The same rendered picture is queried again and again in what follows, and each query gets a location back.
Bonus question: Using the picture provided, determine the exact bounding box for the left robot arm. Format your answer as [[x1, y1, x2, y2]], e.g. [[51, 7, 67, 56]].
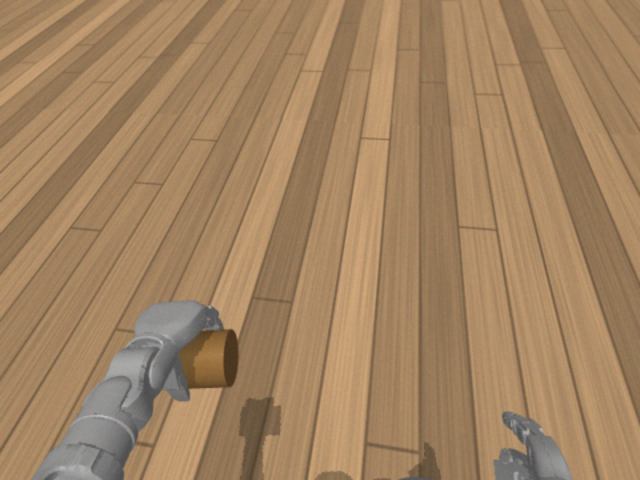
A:
[[31, 333, 177, 480]]

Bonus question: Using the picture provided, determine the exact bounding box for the can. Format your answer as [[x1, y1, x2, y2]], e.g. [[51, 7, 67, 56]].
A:
[[178, 329, 238, 389]]

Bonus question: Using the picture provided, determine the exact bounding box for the right robot hand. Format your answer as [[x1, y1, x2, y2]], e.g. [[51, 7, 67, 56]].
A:
[[493, 411, 572, 480]]

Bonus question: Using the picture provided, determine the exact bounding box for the left robot hand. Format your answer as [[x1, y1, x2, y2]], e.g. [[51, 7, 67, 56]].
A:
[[134, 300, 224, 402]]

